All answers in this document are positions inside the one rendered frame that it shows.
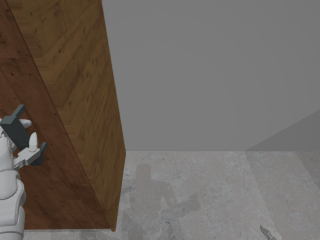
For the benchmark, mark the handle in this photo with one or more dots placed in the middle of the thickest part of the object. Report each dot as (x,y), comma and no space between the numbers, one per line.
(18,134)

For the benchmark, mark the left robot forearm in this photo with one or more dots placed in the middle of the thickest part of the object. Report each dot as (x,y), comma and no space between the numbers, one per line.
(12,199)

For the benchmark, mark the robot right hand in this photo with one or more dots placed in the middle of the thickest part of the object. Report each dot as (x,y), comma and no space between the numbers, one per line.
(269,233)

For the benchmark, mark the robot left hand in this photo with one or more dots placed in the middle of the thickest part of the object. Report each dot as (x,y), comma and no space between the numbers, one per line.
(7,148)

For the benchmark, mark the wardrobe door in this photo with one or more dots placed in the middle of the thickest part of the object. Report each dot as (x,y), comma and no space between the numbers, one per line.
(59,195)

